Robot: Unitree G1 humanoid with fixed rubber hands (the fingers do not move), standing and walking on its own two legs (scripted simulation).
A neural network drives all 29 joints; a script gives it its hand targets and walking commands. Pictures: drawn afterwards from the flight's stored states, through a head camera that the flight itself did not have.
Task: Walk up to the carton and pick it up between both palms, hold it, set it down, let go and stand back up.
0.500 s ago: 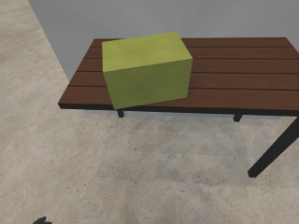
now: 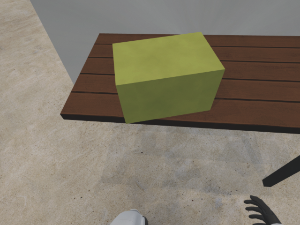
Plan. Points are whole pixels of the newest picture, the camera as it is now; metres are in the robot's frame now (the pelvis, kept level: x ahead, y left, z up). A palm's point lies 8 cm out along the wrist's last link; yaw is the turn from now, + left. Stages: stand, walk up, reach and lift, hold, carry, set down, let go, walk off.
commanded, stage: walk up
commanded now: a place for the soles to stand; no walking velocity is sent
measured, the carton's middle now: (163, 78) +0.54 -0.03 +0.05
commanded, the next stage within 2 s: stand in 1.90 s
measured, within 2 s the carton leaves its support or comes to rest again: neither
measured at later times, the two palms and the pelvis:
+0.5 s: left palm (34, 224) +0.13 +0.33 -0.08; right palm (267, 212) +0.16 -0.30 -0.10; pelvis +0.08 +0.01 +0.01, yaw -1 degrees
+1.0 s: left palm (43, 206) +0.17 +0.32 -0.08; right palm (265, 203) +0.18 -0.30 -0.09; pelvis +0.08 +0.01 +0.01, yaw -1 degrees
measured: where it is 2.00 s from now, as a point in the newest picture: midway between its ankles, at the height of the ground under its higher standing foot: outside the picture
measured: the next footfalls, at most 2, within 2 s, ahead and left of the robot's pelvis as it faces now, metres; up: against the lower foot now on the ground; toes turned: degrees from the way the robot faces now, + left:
right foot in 0.36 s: +0.13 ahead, -0.11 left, +0.00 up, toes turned +0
